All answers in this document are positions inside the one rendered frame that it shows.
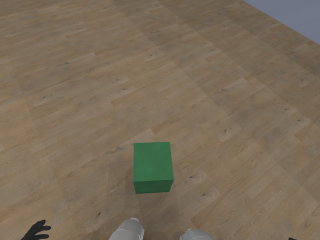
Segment left robot thigh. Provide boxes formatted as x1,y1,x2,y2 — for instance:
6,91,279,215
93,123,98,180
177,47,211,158
109,219,145,240

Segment robot thigh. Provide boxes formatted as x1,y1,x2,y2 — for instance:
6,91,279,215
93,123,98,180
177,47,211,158
109,219,145,240
179,229,215,240

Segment left robot hand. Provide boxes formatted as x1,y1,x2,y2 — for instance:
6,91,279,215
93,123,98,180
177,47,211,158
21,219,51,240

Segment right robot thigh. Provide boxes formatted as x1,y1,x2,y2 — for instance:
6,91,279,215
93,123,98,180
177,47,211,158
179,229,215,240

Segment carton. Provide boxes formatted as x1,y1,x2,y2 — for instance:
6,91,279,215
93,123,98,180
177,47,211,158
133,142,174,194

